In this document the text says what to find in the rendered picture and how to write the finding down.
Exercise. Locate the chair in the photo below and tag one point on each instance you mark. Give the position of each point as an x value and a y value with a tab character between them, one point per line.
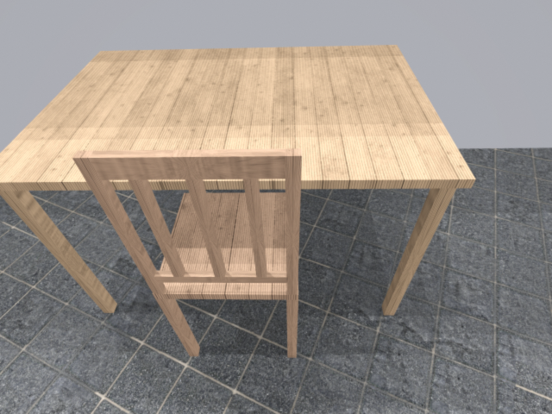
240	245

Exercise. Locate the table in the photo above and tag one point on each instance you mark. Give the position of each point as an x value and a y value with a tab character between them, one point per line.
359	114

